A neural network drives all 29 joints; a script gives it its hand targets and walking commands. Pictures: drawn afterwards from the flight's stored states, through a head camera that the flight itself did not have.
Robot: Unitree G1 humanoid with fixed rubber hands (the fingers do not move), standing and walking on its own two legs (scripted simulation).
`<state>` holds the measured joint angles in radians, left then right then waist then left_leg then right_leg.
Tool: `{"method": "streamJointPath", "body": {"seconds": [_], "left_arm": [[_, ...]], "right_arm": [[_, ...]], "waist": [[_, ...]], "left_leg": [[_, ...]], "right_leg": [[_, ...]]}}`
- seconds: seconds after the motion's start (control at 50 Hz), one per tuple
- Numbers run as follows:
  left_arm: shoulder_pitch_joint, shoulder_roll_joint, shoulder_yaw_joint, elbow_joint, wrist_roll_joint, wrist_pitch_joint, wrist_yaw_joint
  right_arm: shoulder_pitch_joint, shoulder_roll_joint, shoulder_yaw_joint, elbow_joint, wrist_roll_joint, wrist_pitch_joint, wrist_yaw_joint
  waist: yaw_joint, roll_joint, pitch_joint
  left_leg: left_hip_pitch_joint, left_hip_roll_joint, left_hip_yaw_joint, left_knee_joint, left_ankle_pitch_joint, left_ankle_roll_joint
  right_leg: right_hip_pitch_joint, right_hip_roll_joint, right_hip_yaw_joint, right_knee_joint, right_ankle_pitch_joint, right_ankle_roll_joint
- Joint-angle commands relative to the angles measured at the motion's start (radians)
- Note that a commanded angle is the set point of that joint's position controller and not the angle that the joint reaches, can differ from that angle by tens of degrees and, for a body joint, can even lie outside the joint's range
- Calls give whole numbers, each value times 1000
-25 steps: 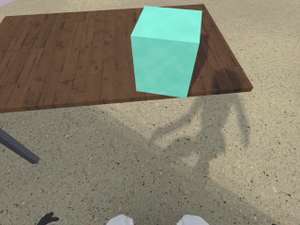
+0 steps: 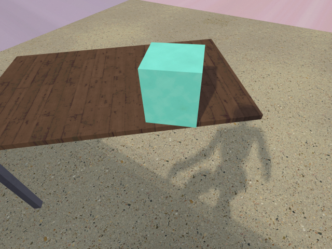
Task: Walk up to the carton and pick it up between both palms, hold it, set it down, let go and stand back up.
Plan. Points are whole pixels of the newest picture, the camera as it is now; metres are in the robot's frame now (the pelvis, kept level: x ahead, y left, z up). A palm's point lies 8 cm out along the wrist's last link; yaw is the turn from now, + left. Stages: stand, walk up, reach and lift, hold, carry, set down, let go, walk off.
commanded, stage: walk up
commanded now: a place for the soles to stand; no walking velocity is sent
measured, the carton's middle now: (174, 85) +0.71 -0.03 +0.00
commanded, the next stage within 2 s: none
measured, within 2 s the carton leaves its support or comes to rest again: neither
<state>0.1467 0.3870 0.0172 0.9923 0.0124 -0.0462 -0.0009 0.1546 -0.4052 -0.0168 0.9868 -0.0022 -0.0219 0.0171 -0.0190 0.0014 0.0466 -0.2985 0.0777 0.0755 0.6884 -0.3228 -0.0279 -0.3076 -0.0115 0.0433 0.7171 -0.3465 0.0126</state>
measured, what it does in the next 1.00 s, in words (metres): stands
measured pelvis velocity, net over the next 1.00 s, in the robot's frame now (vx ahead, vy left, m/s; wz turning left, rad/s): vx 0.04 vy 0.00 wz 0.01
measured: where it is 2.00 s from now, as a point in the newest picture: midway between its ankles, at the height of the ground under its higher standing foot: outside the picture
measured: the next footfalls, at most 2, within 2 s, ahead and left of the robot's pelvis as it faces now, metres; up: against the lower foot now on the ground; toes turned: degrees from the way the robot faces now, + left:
left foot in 1.76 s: +0.31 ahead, +0.05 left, +0.00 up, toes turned +4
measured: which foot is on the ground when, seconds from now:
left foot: down 0.00-1.00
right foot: down 0.00-1.00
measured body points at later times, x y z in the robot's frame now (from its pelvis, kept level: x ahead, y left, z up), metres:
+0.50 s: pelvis +0.03 -0.01 +0.02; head +0.04 -0.01 +0.47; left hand +0.15 +0.29 -0.10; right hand +0.10 -0.32 -0.10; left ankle +0.03 +0.14 -0.72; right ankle +0.03 -0.13 -0.72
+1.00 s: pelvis +0.04 +0.00 +0.03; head +0.05 +0.00 +0.48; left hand +0.14 +0.31 -0.10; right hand +0.14 -0.30 -0.10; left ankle +0.03 +0.14 -0.72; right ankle +0.03 -0.13 -0.72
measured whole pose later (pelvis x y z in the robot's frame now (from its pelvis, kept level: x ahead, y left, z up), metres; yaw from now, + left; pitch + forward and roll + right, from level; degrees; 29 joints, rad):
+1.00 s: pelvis +0.04 +0.00 +0.03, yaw +0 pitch -3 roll +0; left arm 0.05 0.36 0.02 1.14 0.01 -0.02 0.00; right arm 0.09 -0.35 -0.01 1.10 -0.01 -0.02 0.01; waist 0.00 0.00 0.05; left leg -0.10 0.07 0.06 0.36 -0.21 -0.04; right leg -0.10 -0.01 0.03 0.37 -0.23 0.02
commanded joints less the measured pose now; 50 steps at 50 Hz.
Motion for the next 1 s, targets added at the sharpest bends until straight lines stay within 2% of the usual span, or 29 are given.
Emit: {"method": "streamJointPath", "body": {"seconds": [0.0, 0.04, 0.12, 0.14, 0.18, 0.22, 0.24, 0.26, 0.28, 0.3, 0.32, 0.34, 0.36, 0.4, 0.42, 0.48, 0.5, 0.54, 0.58, 0.64, 0.7, 0.76, 0.8, 0.86, 0.88, 0.9, 0.94, 0.96, 0.98], "left_arm": [[-81, 224, 45, -46, -5, -2, 0], [-89, 211, 42, -24, 0, 0, -4], [-127, 199, 36, -25, -1, -1, 4], [-144, 174, 28, -12, -12, 1, -3], [-124, 185, 43, 8, -13, 1, 1], [-131, 201, 41, 13, -5, 0, 5], [-118, 202, 38, 17, -10, -1, 4], [-138, 195, 32, 17, -13, 1, 6], [-134, 188, 34, 35, -14, 2, 11], [-146, 191, 36, 31, -18, 2, 8], [-154, 173, 34, 37, -17, 1, 9], [-152, 166, 28, 45, -17, 5, 9], [-160, 179, 35, 33, -10, 1, 10], [-136, 173, 33, 56, -16, 1, 9], [-154, 176, 31, 65, -15, 2, 6], [-156, 152, 22, 64, -16, 8, 6], [-151, 161, 23, 68, -16, 3, 4], [-148, 161, 35, 69, -9, 3, 4], [-153, 175, 30, 74, -8, -1, 4], [-158, 158, 34, 78, -11, 5, 6], [-124, 158, 24, 71, -13, 3, 9], [-150, 175, 34, 81, -7, 7, 11], [-145, 162, 27, 91, -10, 11, 13], [-161, 174, 37, 89, -8, 3, 11], [-150, 161, 29, 75, -6, 6, 9], [-152, 184, 28, 85, -7, 8, 11], [-137, 175, 32, 110, -6, 9, 9], [-159, 169, 26, 91, -9, 4, 8], [-163, 177, 31, 83, -11, 3, 9]], "right_arm": [[-49, -212, -53, -29, 0, -16, -2], [-65, -201, -48, -7, -2, -16, -5], [-51, -184, -38, 23, -4, -21, -7], [-38, -195, -33, 49, 0, -24, -7], [-63, -192, -32, 35, 0, -25, -13], [-66, -175, -27, 41, -5, -23, -5], [-58, -186, -30, 41, -3, -26, -10], [-61, -182, -27, 56, -2, -28, -8], [-56, -190, -26, 61, 0, -30, -11], [-15, -177, -28, 59, 10, -30, -16], [-24, -201, -28, 78, -3, -28, -16], [-30, -192, -24, 70, 1, -27, -15], [-46, -175, -30, 67, -5, -23, -14], [-62, -184, -35, 74, -9, -24, -16], [-47, -169, -25, 61, -1, -22, -18], [-57, -177, -29, 73, 8, -17, -19], [-85, -160, -26, 70, 3, -16, -18], [-94, -151, -24, 56, 2, -17, -17], [-60, -160, -23, 66, -8, -18, -22], [-85, -162, -26, 59, 0, -19, -18], [-94, -169, -32, 63, 1, -22, -22], [-75, -163, -35, 60, -9, -18, -23], [-106, -183, -41, 65, -11, -14, -20], [-89, -153, -34, 56, -1, -13, -20], [-92, -164, -36, 47, -8, -10, -20], [-94, -156, -36, 58, -5, -6, -20], [-100, -151, -39, 59, 0, -4, -22], [-81, -167, -38, 55, -2, -5, -20], [-85, -154, -38, 60, 1, -11, -18]], "waist": [[7, -3, -19], [9, 4, 3], [4, -91, 8], [-1, -24, -20], [22, -40, -30], [3, -75, -34], [10, -42, -61], [10, -90, -101], [6, -42, -47], [1, -86, -111], [-4, -56, -91], [-4, -7, -69], [-1, -48, -76], [4, 29, -79], [6, -5, -99], [11, 0, -74], [16, 29, -37], [12, -20, -77], [-2, 45, -128], [4, -40, -120], [15, 17, -170], [8, -21, -91], [8, 14, -95], [12, -57, -155], [9, -13, -144], [7, -53, -47], [22, 0, -39], [3, 33, -53], [6, 17, -59]], "left_leg": [[19, 88, -173, -296, -217, 93], [0, 84, -179, -343, -207, 87], [43, 50, -124, -320, -59, 67], [71, 61, -139, -358, -52, 65], [62, 63, -149, -333, -23, 73], [82, 37, -86, -293, 77, 64], [103, 38, -87, -300, 134, 60], [121, 50, -87, -307, 168, 63], [113, 56, -85, -315, 190, 64], [155, 65, -84, -315, 231, 54], [152, 70, -100, -320, 285, 56], [166, 62, -84, -330, 233, 58], [184, 65, -75, -318, 244, 56], [220, 78, -79, -310, 319, 52], [196, 82, -73, -322, 310, 56], [169, 68, -100, -365, 238, 60], [172, 80, -77, -366, 264, 48], [193, 85, -84, -358, 247, 53], [245, 78, -67, -352, 344, 49], [254, 92, -78, -341, 392, 56], [291, 97, -70, -349, 468, 58], [229, 91, -78, -366, 403, 54], [275, 87, -68, -360, 415, 59], [275, 101, -71, -360, 409, 66], [258, 82, -57, -371, 353, 62], [226, 76, -65, -371, 319, 59], [218, 86, -65, -378, 281, 59], [222, 76, -80, -402, 272, 62], [219, 80, -72, -403, 280, 47]], "right_leg": [[-45, -63, 108, -270, -111, -77], [-7, -61, 111, -299, -93, -75], [-4, -100, 126, -306, -6, -73], [14, -87, 123, -304, 9, -74], [61, -74, 100, -337, 48, -69], [85, -107, 133, -376, 98, -62], [96, -113, 139, -352, 211, -60], [135, -97, 106, -342, 242, -51], [113, -104, 104, -343, 266, -60], [145, -122, 101, -350, 300, -60], [126, -98, 81, -345, 281, -49], [111, -92, 86, -355, 279, -45], [96, -104, 82, -366, 271, -50], [90, -100, 79, -364, 326, -47], [139, -106, 68, -357, 340, -41], [150, -99, 65, -362, 291, -45], [140, -110, 79, -374, 372, -51], [142, -110, 74, -402, 334, -47], [167, -120, 86, -395, 402, -40], [185, -91, 30, -363, 431, -29], [207, -115, 46, -362, 525, -29], [192, -108, 30, -379, 444, -24], [157, -101, 32, -386, 385, -18], [224, -109, 28, -375, 467, -23], [211, -108, 26, -402, 417, -20], [177, -104, 34, -392, 403, -19], [179, -112, 36, -425, 359, -20], [172, -111, 56, -424, 362, -31], [177, -113, 49, -419, 315, -34]]}}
